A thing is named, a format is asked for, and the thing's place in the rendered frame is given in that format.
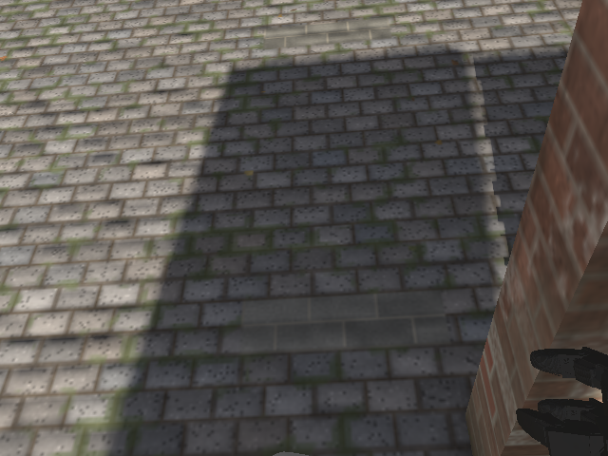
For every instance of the right robot hand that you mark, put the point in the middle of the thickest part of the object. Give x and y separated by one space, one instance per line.
570 427

